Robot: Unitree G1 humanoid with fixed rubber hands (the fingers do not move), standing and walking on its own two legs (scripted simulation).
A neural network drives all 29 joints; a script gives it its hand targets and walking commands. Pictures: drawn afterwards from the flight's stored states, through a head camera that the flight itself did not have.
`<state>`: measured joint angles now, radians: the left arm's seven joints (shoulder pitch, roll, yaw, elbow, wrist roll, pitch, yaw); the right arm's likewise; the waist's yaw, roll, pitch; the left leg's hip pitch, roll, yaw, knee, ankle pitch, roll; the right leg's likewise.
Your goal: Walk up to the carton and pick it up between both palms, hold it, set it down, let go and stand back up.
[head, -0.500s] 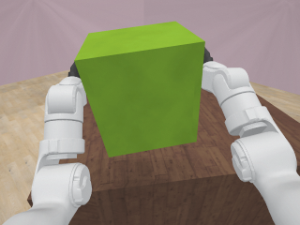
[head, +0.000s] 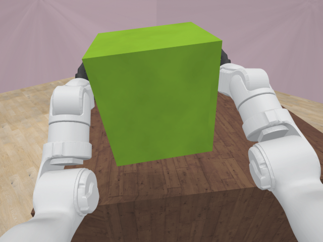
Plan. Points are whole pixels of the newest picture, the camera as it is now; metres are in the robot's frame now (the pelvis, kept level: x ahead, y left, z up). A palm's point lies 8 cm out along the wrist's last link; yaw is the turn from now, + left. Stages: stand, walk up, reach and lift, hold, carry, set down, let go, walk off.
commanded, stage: hold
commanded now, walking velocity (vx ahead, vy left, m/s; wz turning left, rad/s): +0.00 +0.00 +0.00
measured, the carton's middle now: (155, 92) +0.37 +0.00 +0.29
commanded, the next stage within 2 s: none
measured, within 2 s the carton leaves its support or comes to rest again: neither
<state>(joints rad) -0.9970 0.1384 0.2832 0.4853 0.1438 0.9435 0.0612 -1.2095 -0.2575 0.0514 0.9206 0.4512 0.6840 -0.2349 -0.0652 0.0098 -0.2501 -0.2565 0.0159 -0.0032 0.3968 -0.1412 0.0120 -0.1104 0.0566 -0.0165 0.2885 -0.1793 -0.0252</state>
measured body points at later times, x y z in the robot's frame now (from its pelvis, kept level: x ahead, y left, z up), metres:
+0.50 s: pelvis +0.00 +0.00 +0.00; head -0.10 +0.02 +0.44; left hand +0.38 +0.16 +0.30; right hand +0.39 -0.16 +0.33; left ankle +0.04 +0.11 -0.75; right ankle -0.02 -0.10 -0.75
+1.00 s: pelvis +0.00 +0.00 +0.00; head -0.09 +0.02 +0.44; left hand +0.39 +0.16 +0.30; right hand +0.39 -0.16 +0.33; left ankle +0.04 +0.11 -0.75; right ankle -0.02 -0.10 -0.75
